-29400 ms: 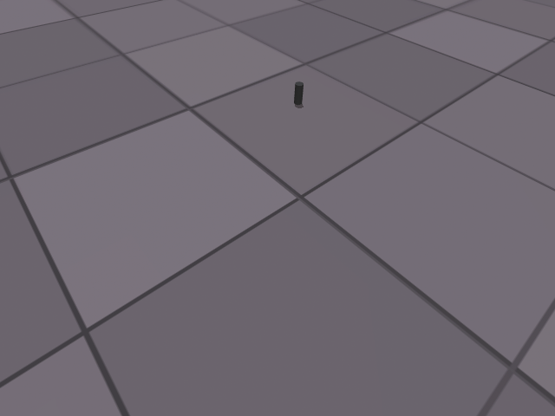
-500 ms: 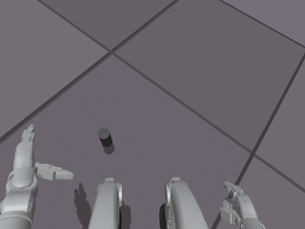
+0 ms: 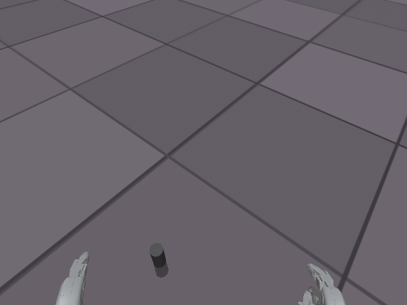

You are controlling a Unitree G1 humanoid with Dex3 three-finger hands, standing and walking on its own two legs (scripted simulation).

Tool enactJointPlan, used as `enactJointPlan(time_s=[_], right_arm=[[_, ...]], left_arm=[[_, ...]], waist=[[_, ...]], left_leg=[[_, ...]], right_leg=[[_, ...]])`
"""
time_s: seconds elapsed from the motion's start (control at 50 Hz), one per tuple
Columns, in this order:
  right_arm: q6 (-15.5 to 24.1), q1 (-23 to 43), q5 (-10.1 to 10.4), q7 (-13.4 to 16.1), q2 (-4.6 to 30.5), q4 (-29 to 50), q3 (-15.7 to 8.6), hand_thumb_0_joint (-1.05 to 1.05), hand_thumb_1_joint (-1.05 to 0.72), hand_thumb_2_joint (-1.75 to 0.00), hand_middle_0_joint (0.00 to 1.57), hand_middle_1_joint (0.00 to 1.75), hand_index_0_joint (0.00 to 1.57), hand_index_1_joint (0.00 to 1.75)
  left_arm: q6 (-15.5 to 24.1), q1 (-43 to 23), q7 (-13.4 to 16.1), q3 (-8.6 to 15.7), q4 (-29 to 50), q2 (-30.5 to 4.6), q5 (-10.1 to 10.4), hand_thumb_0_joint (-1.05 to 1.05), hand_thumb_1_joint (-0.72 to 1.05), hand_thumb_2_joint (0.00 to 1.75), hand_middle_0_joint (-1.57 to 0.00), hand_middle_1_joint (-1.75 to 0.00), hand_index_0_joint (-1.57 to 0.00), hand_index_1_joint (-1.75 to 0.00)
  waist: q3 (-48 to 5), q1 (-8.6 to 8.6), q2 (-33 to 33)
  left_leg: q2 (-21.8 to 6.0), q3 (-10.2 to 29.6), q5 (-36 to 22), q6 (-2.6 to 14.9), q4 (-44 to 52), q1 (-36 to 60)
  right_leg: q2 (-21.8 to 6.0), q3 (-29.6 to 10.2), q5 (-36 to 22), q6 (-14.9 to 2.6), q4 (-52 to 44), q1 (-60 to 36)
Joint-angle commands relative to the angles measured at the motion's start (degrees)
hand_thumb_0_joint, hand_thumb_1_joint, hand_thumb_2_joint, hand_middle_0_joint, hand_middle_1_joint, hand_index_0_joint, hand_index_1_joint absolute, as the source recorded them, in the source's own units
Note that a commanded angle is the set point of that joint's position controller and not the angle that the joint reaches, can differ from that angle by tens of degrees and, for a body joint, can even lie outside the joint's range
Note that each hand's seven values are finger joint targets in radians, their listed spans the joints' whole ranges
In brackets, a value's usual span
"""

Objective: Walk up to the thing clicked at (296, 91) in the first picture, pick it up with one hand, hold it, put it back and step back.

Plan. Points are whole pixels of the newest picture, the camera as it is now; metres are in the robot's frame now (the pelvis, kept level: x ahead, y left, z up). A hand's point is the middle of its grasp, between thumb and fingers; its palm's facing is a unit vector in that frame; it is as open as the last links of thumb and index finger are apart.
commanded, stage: home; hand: left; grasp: from the side
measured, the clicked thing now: (158, 255) +0.47 +0.17 -0.64
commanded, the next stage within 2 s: stand in 1.52 s
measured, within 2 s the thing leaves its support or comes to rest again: neither
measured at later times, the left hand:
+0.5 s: hand out of the picture +0.17 +0.17 -0.05, palm faces +0.12 -0.95 -0.28, open 17.1 cm
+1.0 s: hand out of the picture +0.16 +0.17 -0.05, palm faces +0.12 -0.95 -0.28, open 17.1 cm
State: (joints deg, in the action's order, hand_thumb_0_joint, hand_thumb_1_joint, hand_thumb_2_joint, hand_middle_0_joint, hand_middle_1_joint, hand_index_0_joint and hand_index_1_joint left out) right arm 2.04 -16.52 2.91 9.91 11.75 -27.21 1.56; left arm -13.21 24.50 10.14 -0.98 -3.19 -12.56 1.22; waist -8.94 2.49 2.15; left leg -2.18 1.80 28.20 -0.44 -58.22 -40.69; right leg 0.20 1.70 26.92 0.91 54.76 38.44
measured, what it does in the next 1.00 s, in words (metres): stands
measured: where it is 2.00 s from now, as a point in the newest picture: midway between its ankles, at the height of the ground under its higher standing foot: outside the picture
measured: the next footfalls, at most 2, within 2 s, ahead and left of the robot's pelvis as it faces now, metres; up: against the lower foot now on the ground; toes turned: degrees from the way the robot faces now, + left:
none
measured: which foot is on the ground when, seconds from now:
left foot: down 0.00-1.00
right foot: down 0.00-1.00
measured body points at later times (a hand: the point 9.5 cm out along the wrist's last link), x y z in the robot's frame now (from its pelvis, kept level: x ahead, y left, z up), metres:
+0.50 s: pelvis +0.00 -0.01 +0.01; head +0.02 +0.00 +0.46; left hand +0.16 +0.22 -0.03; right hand +0.16 -0.25 -0.06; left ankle +0.01 +0.12 -0.68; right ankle +0.00 -0.13 -0.68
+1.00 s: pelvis +0.00 -0.01 +0.01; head +0.02 +0.00 +0.46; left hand +0.15 +0.22 -0.03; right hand +0.16 -0.25 -0.06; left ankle +0.01 +0.12 -0.68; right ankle +0.00 -0.13 -0.68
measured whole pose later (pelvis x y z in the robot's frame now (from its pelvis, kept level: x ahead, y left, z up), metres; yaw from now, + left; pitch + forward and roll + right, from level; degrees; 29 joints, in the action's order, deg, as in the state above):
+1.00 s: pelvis +0.00 -0.01 +0.01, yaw +1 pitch +7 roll -2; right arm 7.7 -15.6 0.9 10.5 11.8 -29.2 1.4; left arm -14.3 26.4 8.0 -0.8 -1.3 -11.3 0.5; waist -5.9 1.2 1.4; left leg -2.0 2.2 26.6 -1.1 -54.6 -35.4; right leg 0.1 2.1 25.9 0.3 52.0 33.3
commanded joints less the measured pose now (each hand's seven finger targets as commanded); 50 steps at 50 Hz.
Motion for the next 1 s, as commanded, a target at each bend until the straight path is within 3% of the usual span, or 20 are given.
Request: enactJointPlan(time_s=[0.0,0.06,0.12,0.16,0.22,0.26,0.28,0.32,0.36,0.4,0.46,0.52,0.54,0.56,0.6,0.62,0.66,0.76,0.98], right_arm=[[3.9,4.1,-0.9,0.6,6.9,9.4,-2.7,0.0,-0.9,-0.9,0.2,0.3,0.2,0.3],[4.8,3.5,-1.3,0.7,6.9,9.6,-2.9,0.0,-0.9,-0.9,0.2,0.3,0.2,0.3],[5.4,3.7,-1.8,0.7,7.0,8.9,-2.8,0.0,-0.9,-0.9,0.2,0.3,0.2,0.3],[6.1,4.2,-2.0,0.7,6.8,9.6,-2.8,0.0,-0.9,-0.9,0.2,0.3,0.2,0.3],[6.5,3.8,-2.2,0.8,6.9,9.2,-2.8,0.0,-0.9,-0.9,0.2,0.3,0.2,0.3],[6.8,3.7,-2.2,0.8,6.7,7.9,-2.6,0.0,-0.9,-0.9,0.2,0.3,0.2,0.3],[6.9,4.4,-2.2,0.8,6.8,8.8,-2.7,0.0,-0.9,-0.9,0.2,0.3,0.2,0.3],[7.1,4.0,-2.2,0.8,6.7,7.7,-2.6,0.0,-0.9,-0.9,0.2,0.3,0.2,0.3],[7.2,4.1,-2.3,0.9,6.9,8.0,-2.7,0.0,-0.9,-0.9,0.2,0.3,0.2,0.3],[7.2,4.4,-2.2,0.9,6.8,7.9,-2.7,0.0,-0.9,-0.9,0.2,0.3,0.2,0.3],[7.3,4.2,-2.2,0.8,6.8,7.9,-2.8,0.0,-0.9,-0.9,0.2,0.3,0.2,0.3],[7.4,4.4,-2.3,0.9,6.8,8.1,-2.9,0.0,-0.9,-0.9,0.2,0.3,0.2,0.3],[7.5,4.0,-2.3,0.8,6.9,7.5,-2.9,0.0,-0.9,-0.9,0.2,0.3,0.2,0.3],[7.6,4.4,-2.2,0.7,6.9,7.7,-2.8,0.0,-0.9,-0.9,0.2,0.3,0.2,0.3],[7.5,4.5,-2.3,0.8,6.8,7.9,-2.8,0.0,-0.9,-0.9,0.2,0.3,0.2,0.3],[7.5,4.4,-2.4,0.8,6.7,7.5,-2.8,0.0,-0.9,-0.9,0.2,0.3,0.2,0.3],[7.9,4.8,-2.2,0.7,6.8,7.7,-2.8,0.0,-0.9,-0.9,0.2,0.3,0.2,0.3],[8.1,3.9,-2.4,1.0,6.8,7.2,-2.9,0.0,-0.9,-0.9,0.2,0.3,0.2,0.3],[8.6,4.3,-2.5,1.1,6.8,6.7,-2.9,0.0,-0.9,-0.9,0.2,0.3,0.2,0.3]], left_arm=[[1.7,1.0,-0.1,2.6,13.6,-5.1,-0.3,0.0,-0.48,0.1,-0.06,-0.07,-0.06,-0.07],[1.8,2.6,-0.6,3.6,14.8,-5.3,-0.5,0.0,-0.5,0.09,-0.06,-0.06,-0.05,-0.06],[2.0,-0.2,-0.9,3.0,13.9,-4.9,-0.8,0.0,-0.48,0.1,-0.06,-0.06,-0.06,-0.06],[2.4,-0.8,-0.9,3.5,16.4,-5.3,-0.8,0.0,-0.48,0.1,-0.06,-0.06,-0.06,-0.06],[2.1,0.5,-0.9,3.1,15.7,-4.8,-1.0,0.0,-0.49,0.09,-0.06,-0.07,-0.06,-0.06],[1.7,0.1,-0.9,2.2,14.0,-3.9,-1.1,0.0,-0.49,0.09,-0.06,-0.07,-0.06,-0.06],[2.0,0.2,-0.7,4.1,15.7,-5.5,-1.0,0.0,-0.49,0.1,-0.06,-0.07,-0.06,-0.07],[1.7,0.9,-0.9,2.8,13.2,-4.1,-1.1,0.0,-0.5,0.09,-0.05,-0.06,-0.06,-0.06],[1.7,1.1,-0.8,2.9,13.8,-4.1,-1.1,0.0,-0.48,0.1,-0.06,-0.07,-0.06,-0.07],[1.6,1.2,-0.8,4.3,13.2,-5.6,-1.1,0.0,-0.51,0.09,-0.05,-0.07,-0.06,-0.06],[1.6,1.6,-1.1,3.0,11.8,-3.8,-1.0,0.0,-0.48,0.1,-0.06,-0.07,-0.06,-0.07],[1.9,1.8,-1.1,4.2,13.8,-5.5,-1.1,0.0,-0.49,0.1,-0.06,-0.07,-0.06,-0.07],[1.5,2.4,-1.2,2.9,11.2,-3.9,-1.2,0.0,-0.51,0.09,-0.05,-0.07,-0.06,-0.06],[1.6,1.6,-1.2,3.9,13.0,-5.1,-1.0,0.0,-0.49,0.1,-0.05,-0.07,-0.06,-0.07],[1.9,1.0,-1.3,4.0,13.2,-5.2,-1.1,0.0,-0.49,0.09,-0.05,-0.07,-0.06,-0.07],[1.7,1.5,-1.5,2.8,12.0,-4.0,-1.1,0.0,-0.51,0.08,-0.05,-0.07,-0.06,-0.06],[1.9,0.7,-1.4,3.6,13.6,-4.7,-1.0,0.0,-0.48,0.1,-0.06,-0.07,-0.06,-0.07],[1.7,1.5,-1.5,3.8,12.6,-4.8,-1.1,0.0,-0.5,0.09,-0.05,-0.07,-0.06,-0.07],[1.7,0.0,-1.7,3.6,12.6,-4.6,-1.1,0.0,-0.5,0.09,-0.05,-0.07,-0.06,-0.07]], waist=[[-0.6,-0.1,0.4],[-1.9,-0.13,-1.5],[-0.3,0.45,-0.8],[-2.6,-0.27,-0.2],[-3.9,-0.14,1.1],[-2.7,-0.34,0.7],[-3.8,-0.84,1.2],[-2.6,-0.83,0.7],[-4.0,-0.83,0.5],[-2.8,-1.33,0.0],[-2.9,-0.75,-1.7],[-4.3,-1.38,-0.5],[-3.7,-0.75,-1.7],[-1.9,-1.28,-1.0],[-2.8,-1.15,-1.7],[-2.8,-0.79,-1.4],[-1.7,-1.22,-0.8],[-3.3,-0.85,-1.3],[-1.9,-0.97,-0.5]], left_leg=[[1.0,-0.4,-8.9,0.84,12.3,6.2],[1.4,-1.0,-11.8,1.03,11.4,7.3],[1.5,-1.3,-10.9,1.01,11.5,7.5],[1.7,-1.3,-12.0,0.9,11.4,8.7],[1.7,-1.0,-14.6,0.65,11.3,9.9],[1.7,-1.0,-13.0,0.6,11.8,10.0],[1.8,-1.0,-14.0,0.56,11.7,10.0],[1.7,-0.7,-12.8,0.46,12.3,9.9],[1.7,-0.8,-15.1,0.44,11.7,10.3],[1.9,-1.2,-14.0,0.69,11.6,9.0],[2.0,-1.4,-13.4,0.91,11.5,9.2],[1.9,-1.4,-15.4,0.82,11.2,9.8],[1.9,-1.5,-15.5,0.88,11.1,9.7],[2.0,-1.4,-14.0,0.9,11.6,8.7],[2.0,-1.8,-13.3,1.03,11.4,9.1],[1.9,-1.6,-12.8,1.04,11.6,9.0],[1.9,-1.5,-10.4,0.93,12.4,8.9],[2.0,-1.7,-13.3,1.03,11.5,9.7],[1.9,-1.5,-11.8,0.88,12.4,9.3]], right_leg=[[1.3,2.3,-8.1,-1.2,-9.7,-4.0],[1.2,1.9,-10.5,-0.94,-10.3,-5.9],[1.0,1.5,-9.9,-0.94,-10.6,-5.3],[0.8,1.4,-10.9,-0.93,-10.5,-6.6],[0.9,1.5,-13.1,-1.06,-10.1,-7.4],[0.9,1.5,-11.6,-1.11,-10.4,-7.1],[0.9,1.6,-12.4,-1.14,-10.4,-8.0],[1.1,1.9,-11.0,-1.24,-10.4,-7.3],[1.1,1.8,-13.2,-1.18,-10.4,-8.2],[0.9,1.6,-12.5,-1.04,-11.2,-8.1],[0.7,1.3,-12.5,-0.86,-11.4,-8.2],[0.8,1.4,-14.3,-0.9,-11.2,-9.0],[0.8,1.3,-14.6,-0.87,-11.1,-9.0],[0.7,1.4,-13.1,-0.94,-11.4,-8.3],[0.6,1.0,-12.5,-0.83,-11.8,-8.3],[0.7,1.1,-12.0,-0.87,-11.9,-8.4],[0.7,1.3,-9.6,-0.98,-12.0,-7.5],[0.6,1.1,-12.6,-0.8,-12.0,-8.5],[0.7,1.3,-10.8,-0.98,-12.0,-7.9]])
